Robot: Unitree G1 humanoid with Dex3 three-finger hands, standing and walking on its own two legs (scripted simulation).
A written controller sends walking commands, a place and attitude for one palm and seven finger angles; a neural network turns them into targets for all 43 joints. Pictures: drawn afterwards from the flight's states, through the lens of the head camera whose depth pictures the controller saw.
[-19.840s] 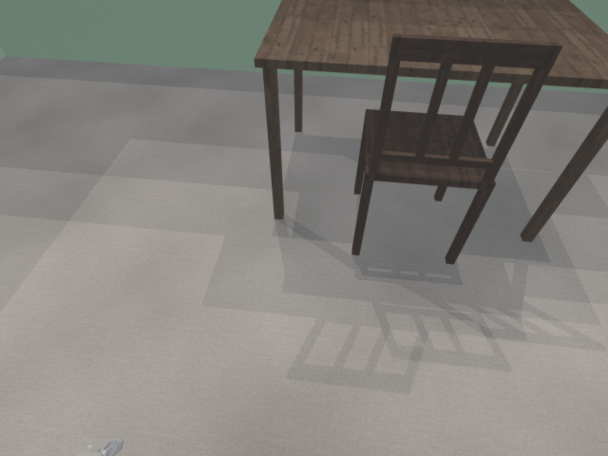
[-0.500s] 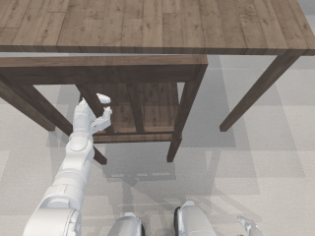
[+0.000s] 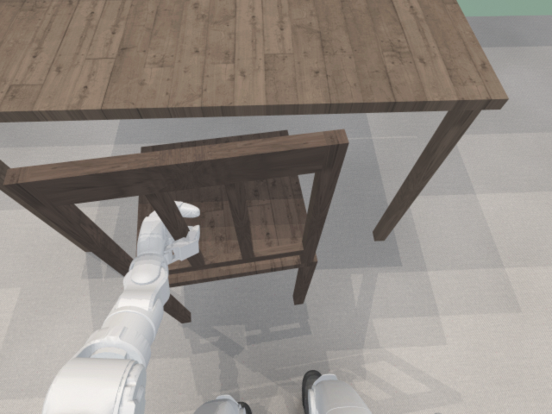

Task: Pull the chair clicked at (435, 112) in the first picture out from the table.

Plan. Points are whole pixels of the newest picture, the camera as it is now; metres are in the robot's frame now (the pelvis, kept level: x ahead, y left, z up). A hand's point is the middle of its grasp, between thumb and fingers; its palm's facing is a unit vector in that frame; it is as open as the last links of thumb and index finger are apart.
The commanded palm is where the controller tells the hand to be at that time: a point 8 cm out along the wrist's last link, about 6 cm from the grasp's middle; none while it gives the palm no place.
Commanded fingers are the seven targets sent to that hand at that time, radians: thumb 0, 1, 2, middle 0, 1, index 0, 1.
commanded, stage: step backward, pulling the chair out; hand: left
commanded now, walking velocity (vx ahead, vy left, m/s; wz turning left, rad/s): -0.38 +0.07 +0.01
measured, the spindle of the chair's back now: (180, 232) +0.40 +0.16 -0.07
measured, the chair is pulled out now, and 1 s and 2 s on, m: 0.09 0.21 0.29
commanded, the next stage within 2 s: none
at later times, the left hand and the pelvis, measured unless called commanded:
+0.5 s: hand (193, 300) +0.28 +0.13 -0.07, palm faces +0.02 -0.99 -0.15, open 5.6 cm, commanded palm +0.29 +0.18 -0.06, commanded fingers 0.00 0.90 0.90 -0.50 -1.45 -0.50 -1.45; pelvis -0.06 +0.00 -0.01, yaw +1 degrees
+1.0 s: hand (182, 320) +0.25 +0.14 -0.07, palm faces -0.03 -0.98 -0.17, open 5.6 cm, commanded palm +0.26 +0.19 -0.06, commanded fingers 0.00 0.90 0.90 -0.50 -1.45 -0.50 -1.45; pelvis -0.11 +0.02 -0.01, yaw +1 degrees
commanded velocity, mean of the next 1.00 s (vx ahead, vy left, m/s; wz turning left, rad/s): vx -0.38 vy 0.02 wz -0.03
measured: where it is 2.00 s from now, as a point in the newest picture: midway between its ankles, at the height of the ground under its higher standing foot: outside the picture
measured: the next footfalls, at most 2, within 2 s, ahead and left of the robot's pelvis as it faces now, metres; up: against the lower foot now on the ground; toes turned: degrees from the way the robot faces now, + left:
right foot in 1.44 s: -0.04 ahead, -0.12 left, +0.00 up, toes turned -2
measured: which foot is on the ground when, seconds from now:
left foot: down 0.00-1.00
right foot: down 0.00-1.00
